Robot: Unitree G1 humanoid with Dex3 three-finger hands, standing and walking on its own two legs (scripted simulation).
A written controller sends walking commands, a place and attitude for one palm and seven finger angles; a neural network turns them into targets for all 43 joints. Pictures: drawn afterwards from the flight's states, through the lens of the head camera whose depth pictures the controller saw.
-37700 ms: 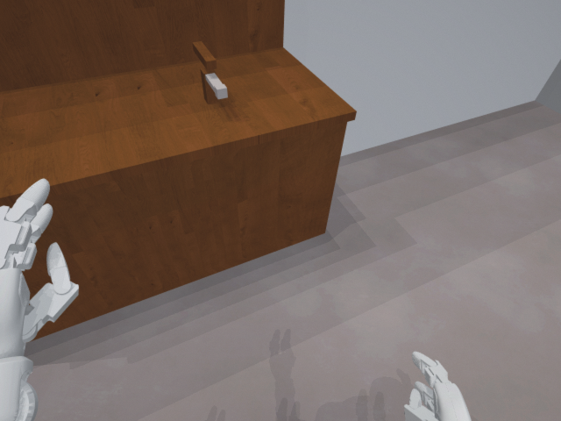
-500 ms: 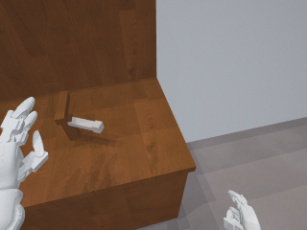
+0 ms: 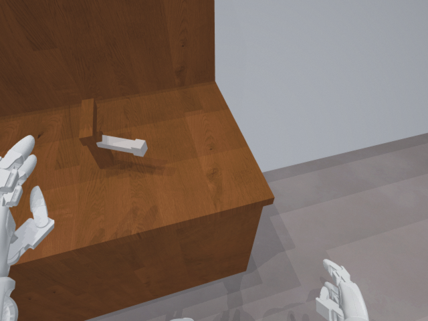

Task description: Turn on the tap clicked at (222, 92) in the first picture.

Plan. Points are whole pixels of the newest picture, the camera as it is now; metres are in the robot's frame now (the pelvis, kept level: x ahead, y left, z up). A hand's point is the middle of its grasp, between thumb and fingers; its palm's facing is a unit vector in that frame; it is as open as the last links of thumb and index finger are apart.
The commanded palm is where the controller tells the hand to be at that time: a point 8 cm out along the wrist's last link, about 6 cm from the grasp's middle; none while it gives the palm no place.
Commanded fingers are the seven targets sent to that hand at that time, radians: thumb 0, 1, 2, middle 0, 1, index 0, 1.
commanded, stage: step back with the hand held close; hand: left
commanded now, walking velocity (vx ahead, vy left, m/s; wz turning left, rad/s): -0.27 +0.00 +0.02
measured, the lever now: (139, 147) +0.47 +0.22 +0.03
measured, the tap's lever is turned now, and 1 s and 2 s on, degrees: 61 61 61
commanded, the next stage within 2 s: stop stepping back and stand still in 0.72 s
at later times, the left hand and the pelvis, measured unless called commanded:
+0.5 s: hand (17, 273) +0.14 +0.25 +0.16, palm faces +0.39 -0.84 -0.37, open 7.4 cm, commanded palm +0.08 +0.30 +0.18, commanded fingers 0.00 0.90 0.90 -0.20 -0.30 -0.20 -0.30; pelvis -0.06 +0.01 -0.01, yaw +3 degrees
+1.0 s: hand out of the picture +0.05 +0.25 +0.16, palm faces +0.34 -0.85 -0.40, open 7.4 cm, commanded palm -0.01 +0.29 +0.18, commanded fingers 0.00 0.90 0.90 -0.20 -0.30 -0.20 -0.30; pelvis -0.17 +0.01 +0.00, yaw +0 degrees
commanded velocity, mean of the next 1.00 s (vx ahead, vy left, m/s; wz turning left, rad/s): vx -0.26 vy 0.00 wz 0.00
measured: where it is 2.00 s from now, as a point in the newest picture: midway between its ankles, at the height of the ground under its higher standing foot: outside the picture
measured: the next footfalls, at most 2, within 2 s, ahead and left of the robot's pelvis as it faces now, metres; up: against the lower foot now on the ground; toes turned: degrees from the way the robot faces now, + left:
left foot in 0.46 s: +0.06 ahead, +0.12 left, +0.00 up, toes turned +2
right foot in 0.68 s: -0.07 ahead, -0.13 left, +0.00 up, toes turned +2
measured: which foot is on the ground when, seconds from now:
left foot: down 0.00-0.32, up 0.34-0.44, down 0.46-0.72, up 0.74-0.90, down 0.92-1.00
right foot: down 0.00-0.48, up 0.50-0.66, down 0.68-1.00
